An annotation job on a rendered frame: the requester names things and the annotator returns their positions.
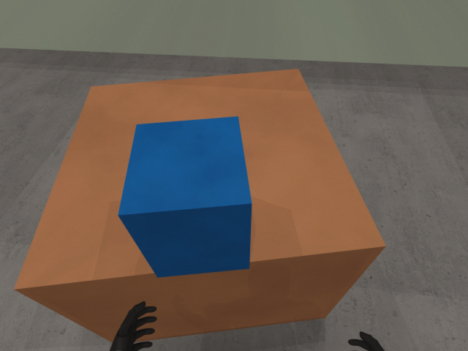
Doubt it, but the pedestal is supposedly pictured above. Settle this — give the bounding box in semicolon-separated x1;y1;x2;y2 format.
14;69;386;342

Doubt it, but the left robot hand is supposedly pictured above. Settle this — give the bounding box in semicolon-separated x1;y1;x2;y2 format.
110;301;156;351

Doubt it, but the carton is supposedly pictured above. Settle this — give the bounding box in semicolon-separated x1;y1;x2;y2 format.
118;116;252;278

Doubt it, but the right robot hand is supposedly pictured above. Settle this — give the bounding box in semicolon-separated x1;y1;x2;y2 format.
348;331;384;351

